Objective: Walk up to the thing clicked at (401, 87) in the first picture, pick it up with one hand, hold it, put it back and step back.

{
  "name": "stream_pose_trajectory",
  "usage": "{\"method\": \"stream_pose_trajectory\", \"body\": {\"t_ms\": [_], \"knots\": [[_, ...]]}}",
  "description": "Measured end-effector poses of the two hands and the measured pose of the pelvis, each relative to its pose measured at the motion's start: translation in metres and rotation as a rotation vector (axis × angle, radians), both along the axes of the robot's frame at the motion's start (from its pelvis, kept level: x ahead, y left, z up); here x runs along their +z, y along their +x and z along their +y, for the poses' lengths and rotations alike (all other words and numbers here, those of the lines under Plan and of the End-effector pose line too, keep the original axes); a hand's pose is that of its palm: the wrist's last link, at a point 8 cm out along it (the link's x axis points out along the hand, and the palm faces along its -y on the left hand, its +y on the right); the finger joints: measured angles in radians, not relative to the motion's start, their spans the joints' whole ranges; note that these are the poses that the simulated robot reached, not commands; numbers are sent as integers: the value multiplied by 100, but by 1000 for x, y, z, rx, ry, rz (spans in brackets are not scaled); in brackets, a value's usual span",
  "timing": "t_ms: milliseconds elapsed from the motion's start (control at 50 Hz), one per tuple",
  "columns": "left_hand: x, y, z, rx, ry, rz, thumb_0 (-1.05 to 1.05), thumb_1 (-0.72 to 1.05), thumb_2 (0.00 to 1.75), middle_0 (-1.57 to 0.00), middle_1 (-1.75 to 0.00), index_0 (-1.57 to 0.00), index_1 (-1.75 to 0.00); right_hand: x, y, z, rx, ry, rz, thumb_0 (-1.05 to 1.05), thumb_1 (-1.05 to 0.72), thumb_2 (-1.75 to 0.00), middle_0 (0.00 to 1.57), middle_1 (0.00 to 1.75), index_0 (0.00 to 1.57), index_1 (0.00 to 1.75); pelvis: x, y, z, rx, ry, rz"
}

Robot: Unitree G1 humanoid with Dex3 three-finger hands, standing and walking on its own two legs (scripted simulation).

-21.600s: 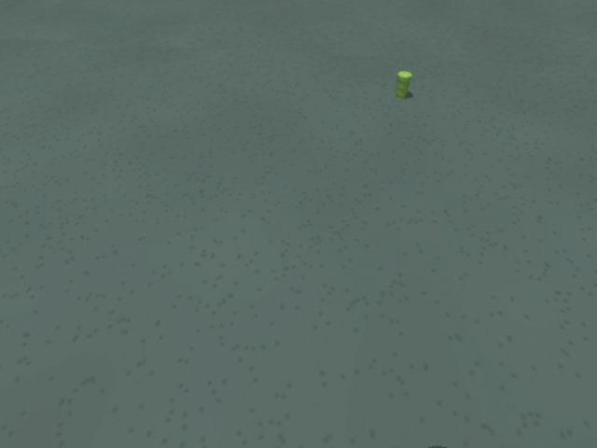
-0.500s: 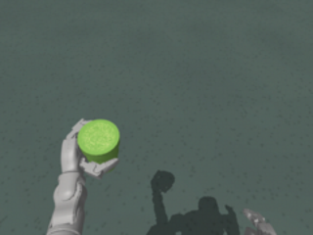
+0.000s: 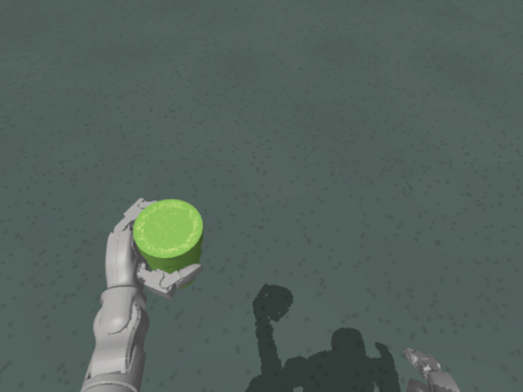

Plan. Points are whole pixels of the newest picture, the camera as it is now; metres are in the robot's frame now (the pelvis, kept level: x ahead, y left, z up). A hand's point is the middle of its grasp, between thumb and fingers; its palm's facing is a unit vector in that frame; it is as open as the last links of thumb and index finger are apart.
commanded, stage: hold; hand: left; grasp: from the side
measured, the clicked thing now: (174, 251) +0.33 +0.16 +0.04
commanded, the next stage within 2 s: crouch in 0.22 s
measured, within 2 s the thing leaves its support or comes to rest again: neither
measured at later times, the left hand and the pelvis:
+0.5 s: hand (162, 256) +0.31 +0.17 +0.04, palm faces +0.15 -0.99 +0.02, open 11.1 cm; pelvis -0.01 +0.00 +0.00, yaw +0 degrees
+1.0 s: hand (184, 293) +0.35 +0.20 -0.19, palm faces +0.20 -0.98 -0.01, open 11.1 cm; pelvis -0.05 +0.00 -0.18, yaw -2 degrees
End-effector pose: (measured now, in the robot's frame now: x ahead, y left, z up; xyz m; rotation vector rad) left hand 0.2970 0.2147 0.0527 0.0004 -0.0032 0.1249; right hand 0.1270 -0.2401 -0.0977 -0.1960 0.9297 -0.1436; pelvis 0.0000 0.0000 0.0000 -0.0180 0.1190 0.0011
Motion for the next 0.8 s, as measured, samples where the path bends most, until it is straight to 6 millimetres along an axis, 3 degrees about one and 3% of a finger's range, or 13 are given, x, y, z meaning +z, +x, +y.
{"method": "stream_pose_trajectory", "body": {"t_ms": [480, 560, 660, 800], "knots": [[-5, -11, 9, 21, -13, -14, -2, -52, 103, -71, -100, -68, -102, -1, -12, 5, 7, -4, -9, 1, -91, -91, 20, 30, 20, 30, -4, -13, 5, 1, -5, -1], [-26, -11, 9, 42, -29, 23, -2, -53, 103, -71, -100, -68, -101, -7, -15, 4, 11, -6, -4, 1, -90, -91, 20, 30, 20, 30, -9, -17, 4, 1, -4, 26], [-66, -11, 10, 61, -26, 56, -2, -53, 103, -71, -100, -68, -101, -25, -24, -1, 26, -20, 26, 1, -89, -91, 20, 30, 20, 30, -27, -27, 3, -1, -4, 89], [-137, 0, 19, 86, -15, 1, -2, -53, 104, -71, -100, -68, -102, -82, -40, -14, 55, -61, 94, 1, -89, -91, 20, 30, 20, 30, -82, -38, 1, -4, -11, 245]]}}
